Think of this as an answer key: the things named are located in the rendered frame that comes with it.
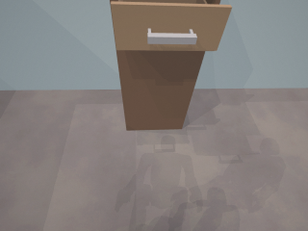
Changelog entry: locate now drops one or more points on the drawer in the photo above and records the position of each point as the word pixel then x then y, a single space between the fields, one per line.
pixel 133 18

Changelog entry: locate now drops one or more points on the cabinet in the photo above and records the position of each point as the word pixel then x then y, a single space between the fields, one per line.
pixel 157 85

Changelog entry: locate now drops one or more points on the handle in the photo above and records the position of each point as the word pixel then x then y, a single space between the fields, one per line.
pixel 171 38

